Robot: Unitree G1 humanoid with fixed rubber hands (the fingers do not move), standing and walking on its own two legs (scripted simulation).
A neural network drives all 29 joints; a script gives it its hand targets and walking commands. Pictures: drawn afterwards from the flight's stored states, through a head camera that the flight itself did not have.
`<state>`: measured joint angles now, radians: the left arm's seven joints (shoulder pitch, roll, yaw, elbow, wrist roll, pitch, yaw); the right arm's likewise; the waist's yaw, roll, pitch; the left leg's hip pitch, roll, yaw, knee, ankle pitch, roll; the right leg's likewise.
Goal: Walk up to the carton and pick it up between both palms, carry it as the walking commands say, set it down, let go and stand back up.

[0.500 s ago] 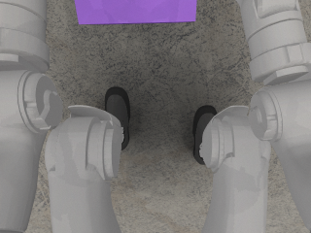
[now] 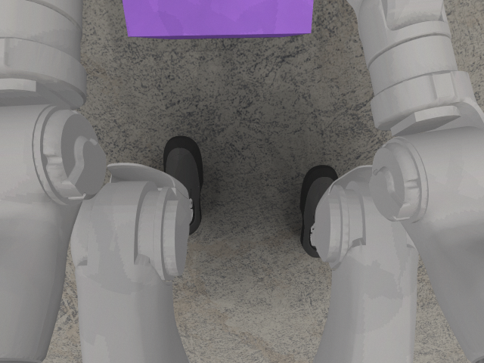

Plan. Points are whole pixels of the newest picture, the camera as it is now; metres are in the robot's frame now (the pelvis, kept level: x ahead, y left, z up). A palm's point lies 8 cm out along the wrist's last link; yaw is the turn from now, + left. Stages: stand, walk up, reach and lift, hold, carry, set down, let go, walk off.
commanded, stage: reach and lift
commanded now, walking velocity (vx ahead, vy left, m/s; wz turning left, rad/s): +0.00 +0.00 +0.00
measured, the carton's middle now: out of the picture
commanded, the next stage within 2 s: none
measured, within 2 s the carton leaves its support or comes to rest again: leaves its support in 0.62 s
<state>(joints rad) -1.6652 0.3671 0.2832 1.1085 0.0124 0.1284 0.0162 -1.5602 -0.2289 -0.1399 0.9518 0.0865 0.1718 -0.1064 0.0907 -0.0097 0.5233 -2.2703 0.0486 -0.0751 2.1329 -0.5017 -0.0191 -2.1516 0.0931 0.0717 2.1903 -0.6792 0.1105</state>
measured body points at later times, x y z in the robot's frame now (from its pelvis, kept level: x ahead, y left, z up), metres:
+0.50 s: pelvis +0.00 +0.00 +0.00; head +0.39 +0.04 +0.19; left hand +0.57 +0.23 -0.20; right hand +0.58 -0.05 -0.21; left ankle +0.13 +0.14 -0.35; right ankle +0.09 -0.14 -0.35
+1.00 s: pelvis -0.01 -0.01 +0.00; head +0.37 +0.05 +0.22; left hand +0.58 +0.24 -0.13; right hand +0.58 -0.04 -0.16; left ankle +0.13 +0.14 -0.35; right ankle +0.09 -0.14 -0.35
